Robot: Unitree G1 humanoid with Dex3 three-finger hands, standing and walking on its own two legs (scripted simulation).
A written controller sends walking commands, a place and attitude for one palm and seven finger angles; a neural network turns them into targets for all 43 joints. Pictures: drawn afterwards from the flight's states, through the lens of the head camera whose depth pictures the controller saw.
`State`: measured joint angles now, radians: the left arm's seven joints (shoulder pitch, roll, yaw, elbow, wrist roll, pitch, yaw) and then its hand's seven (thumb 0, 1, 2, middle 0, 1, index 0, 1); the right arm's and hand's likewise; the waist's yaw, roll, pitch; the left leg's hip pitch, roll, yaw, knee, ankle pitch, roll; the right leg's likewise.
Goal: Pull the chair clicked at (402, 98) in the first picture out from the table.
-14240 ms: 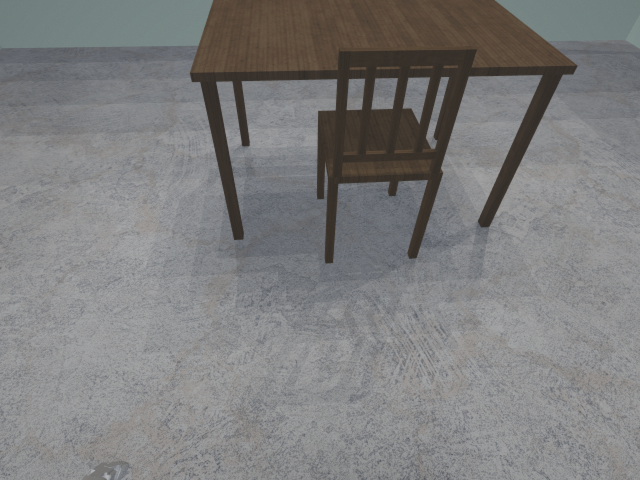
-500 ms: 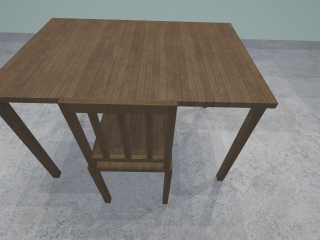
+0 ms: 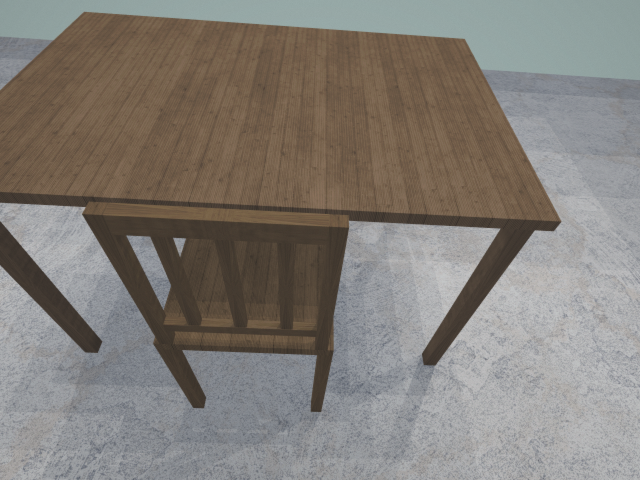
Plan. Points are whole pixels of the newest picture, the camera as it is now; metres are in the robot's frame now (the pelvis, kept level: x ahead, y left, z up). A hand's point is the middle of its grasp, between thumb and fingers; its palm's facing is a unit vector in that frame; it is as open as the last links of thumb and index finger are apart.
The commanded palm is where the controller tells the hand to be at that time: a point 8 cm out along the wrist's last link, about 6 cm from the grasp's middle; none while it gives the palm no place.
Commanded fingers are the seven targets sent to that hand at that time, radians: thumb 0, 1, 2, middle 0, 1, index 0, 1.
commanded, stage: come to a stop and stand still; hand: left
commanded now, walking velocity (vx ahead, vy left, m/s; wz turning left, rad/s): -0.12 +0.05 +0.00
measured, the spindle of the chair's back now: (233, 285) +0.43 +0.18 -0.10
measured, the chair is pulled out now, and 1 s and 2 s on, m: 0.00 0.00 0.00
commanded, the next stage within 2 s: look again from close up in 0.88 s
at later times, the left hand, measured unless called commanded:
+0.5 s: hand out of the picture -0.04 +0.22 -0.17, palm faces +0.03 -0.98 -0.19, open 7.4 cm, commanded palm none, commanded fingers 0.00 0.90 0.90 -0.20 -0.30 -0.20 -0.30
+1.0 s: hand out of the picture -0.12 +0.20 -0.18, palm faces +0.04 -0.99 -0.15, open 7.4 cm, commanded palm none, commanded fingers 0.00 0.90 0.90 -0.20 -0.30 -0.20 -0.30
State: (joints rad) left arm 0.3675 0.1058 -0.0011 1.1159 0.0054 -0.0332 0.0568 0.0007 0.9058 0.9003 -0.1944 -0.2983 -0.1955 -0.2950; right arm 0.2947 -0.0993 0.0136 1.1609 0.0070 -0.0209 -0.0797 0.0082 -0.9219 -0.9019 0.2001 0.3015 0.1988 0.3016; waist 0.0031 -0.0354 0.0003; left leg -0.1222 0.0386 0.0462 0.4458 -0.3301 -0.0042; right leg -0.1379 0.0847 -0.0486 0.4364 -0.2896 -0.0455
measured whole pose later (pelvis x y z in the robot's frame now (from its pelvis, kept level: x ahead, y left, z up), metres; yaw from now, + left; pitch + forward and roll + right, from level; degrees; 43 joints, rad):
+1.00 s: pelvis -0.07 +0.06 +0.00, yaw +0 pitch +0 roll +0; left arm 0.39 0.10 -0.02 1.14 0.02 -0.02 0.05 0.00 0.91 0.90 -0.19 -0.30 -0.19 -0.29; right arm 0.35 -0.10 0.03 1.15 0.01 -0.03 -0.04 0.00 -0.91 -0.90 0.20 0.30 0.20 0.30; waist 0.01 -0.01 0.01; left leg -0.14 -0.06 0.07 0.38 -0.23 0.07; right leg -0.17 -0.01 -0.02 0.40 -0.22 0.00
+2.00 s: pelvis -0.05 +0.03 +0.00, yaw +0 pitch -1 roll +0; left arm 0.30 0.13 -0.02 1.11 0.01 -0.02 0.05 0.01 0.91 0.90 -0.19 -0.30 -0.20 -0.30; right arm 0.26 -0.15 0.03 1.15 0.00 -0.03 -0.03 0.01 -0.92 -0.90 0.20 0.30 0.20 0.30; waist 0.00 0.00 0.04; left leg -0.11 -0.03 0.07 0.41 -0.28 0.04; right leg -0.15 0.02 -0.02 0.45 -0.28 -0.03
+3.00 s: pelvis -0.11 +0.01 -0.09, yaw +2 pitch +15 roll -1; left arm 0.32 0.21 0.17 0.04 -0.29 -0.27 -0.24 0.00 0.10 0.56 -0.12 -0.17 -0.12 -0.17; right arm 0.26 -0.19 0.03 0.59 0.02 -0.23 -0.04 0.01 -0.90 -0.90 0.21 0.30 0.21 0.30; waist -0.01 0.04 -0.14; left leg -0.91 0.01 0.00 1.16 -0.51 0.01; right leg -0.90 0.03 -0.11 1.12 -0.49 -0.08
